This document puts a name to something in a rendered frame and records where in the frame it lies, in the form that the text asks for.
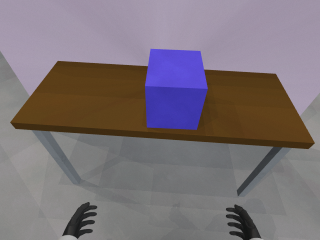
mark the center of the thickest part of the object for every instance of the robot left hand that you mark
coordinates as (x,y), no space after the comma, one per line
(76,223)

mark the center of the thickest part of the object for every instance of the table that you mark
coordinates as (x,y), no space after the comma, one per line
(244,108)

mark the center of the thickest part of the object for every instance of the robot right hand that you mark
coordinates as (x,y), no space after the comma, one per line
(248,228)

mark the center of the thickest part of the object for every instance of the carton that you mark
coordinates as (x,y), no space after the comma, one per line
(175,89)

